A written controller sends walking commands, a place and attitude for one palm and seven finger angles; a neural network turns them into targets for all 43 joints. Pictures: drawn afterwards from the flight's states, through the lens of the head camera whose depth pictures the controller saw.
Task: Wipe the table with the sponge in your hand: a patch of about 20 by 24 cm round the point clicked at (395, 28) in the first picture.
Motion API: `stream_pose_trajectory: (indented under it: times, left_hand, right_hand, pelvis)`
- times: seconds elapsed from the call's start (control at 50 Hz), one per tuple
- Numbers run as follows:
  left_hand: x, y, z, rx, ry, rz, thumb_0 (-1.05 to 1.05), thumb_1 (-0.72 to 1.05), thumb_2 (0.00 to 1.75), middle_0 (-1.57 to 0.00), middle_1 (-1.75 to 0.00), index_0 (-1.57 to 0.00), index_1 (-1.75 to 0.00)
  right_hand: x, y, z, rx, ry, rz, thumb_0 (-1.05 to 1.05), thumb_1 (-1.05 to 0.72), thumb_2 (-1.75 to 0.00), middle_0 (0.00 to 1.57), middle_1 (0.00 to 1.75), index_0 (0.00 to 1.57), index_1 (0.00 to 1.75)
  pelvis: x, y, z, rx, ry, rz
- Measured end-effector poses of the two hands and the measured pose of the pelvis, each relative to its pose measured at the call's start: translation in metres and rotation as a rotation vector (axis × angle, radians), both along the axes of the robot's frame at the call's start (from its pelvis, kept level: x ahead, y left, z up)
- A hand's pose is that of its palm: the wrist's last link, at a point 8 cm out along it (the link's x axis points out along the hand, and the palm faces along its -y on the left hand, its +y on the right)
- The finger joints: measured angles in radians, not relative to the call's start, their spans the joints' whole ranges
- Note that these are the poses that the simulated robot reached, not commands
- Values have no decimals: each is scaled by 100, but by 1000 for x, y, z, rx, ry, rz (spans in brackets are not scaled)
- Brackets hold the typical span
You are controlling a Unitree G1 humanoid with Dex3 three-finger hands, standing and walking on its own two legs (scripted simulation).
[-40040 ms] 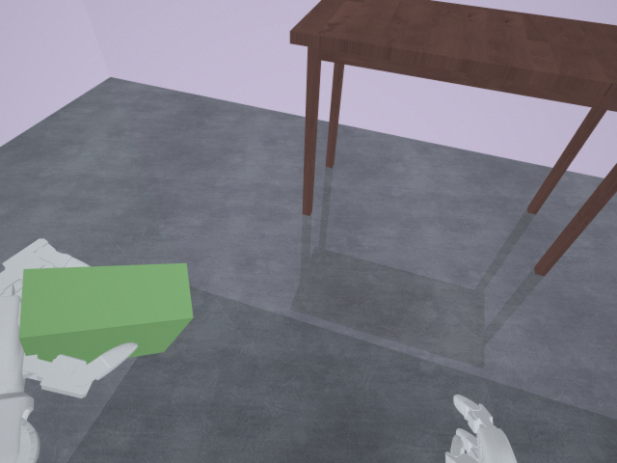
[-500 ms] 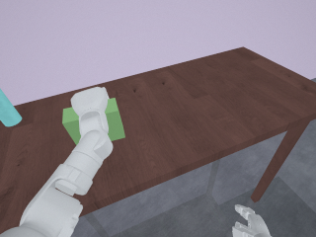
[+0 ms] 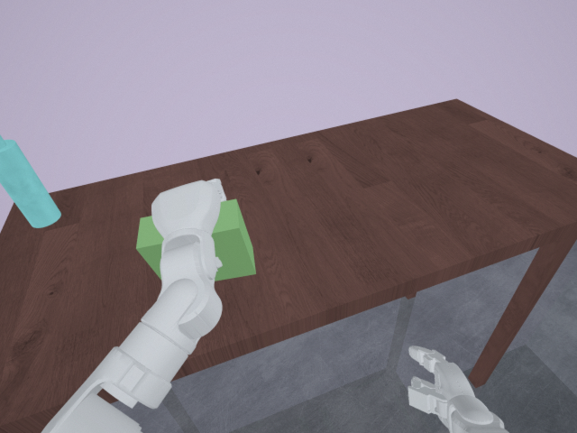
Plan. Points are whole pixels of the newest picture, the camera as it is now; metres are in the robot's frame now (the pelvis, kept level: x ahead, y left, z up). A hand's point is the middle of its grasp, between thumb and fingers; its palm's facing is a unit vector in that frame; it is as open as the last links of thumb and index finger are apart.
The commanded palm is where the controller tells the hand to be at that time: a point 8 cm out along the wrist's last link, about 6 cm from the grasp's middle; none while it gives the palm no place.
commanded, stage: wipe back along the third lane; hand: left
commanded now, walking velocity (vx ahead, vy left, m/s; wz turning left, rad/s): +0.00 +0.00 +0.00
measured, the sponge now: (205, 255) +0.35 +0.18 +0.09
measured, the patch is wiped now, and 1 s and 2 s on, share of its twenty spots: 0.95 0.95 1.00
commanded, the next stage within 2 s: slide back across to the middle lane in 0.70 s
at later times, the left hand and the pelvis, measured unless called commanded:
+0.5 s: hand (220, 251) +0.31 +0.13 +0.15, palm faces +0.21 -0.14 -0.97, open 9.6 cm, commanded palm +0.25 +0.13 +0.17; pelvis -0.01 -0.03 +0.00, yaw -1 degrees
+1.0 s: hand (214, 272) +0.26 +0.13 +0.16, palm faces +0.28 -0.29 -0.91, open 9.5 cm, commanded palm +0.21 +0.14 +0.19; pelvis -0.01 -0.04 +0.00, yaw -2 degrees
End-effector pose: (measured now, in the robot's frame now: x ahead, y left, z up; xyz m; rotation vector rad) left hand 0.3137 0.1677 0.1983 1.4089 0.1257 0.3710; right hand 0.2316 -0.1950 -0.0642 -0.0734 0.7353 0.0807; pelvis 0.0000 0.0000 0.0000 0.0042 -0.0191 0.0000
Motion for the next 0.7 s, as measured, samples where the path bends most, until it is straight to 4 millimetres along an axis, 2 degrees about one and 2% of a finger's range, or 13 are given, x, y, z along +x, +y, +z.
stream_pose_trajectory:
  times: [0.18, 0.34, 0.52, 0.7]
  left_hand:
    - [-14, -15, -1, -2, -16, -13, 2, -45, 107, -70, -145, -76, -142]
    - [-21, -21, -1, -4, -18, 2, 2, -45, 107, -70, -145, -76, -141]
    - [-40, -34, -2, -29, -40, -31, 2, -45, 107, -68, -147, -77, -141]
    - [-59, -41, -3, -72, -69, -66, 2, -45, 107, -66, -148, -77, -139]
  right_hand:
    - [-13, -11, -5, 15, 1, -7, 1, -91, -90, 20, 30, 20, 30]
    - [-18, -33, -3, 3, -26, -40, 1, -91, -90, 20, 30, 20, 30]
    - [-11, -54, 2, 1, -63, -58, 1, -91, -90, 20, 30, 19, 30]
    - [-1, -54, 11, 9, -100, -41, 1, -91, -90, 20, 30, 19, 30]
  pelvis:
    - [-10, -13, -1, 8, -13, -3]
    - [-13, -26, -1, 12, -22, -10]
    - [-9, -35, -1, 14, -33, -16]
    - [-9, -42, -1, 15, -43, -22]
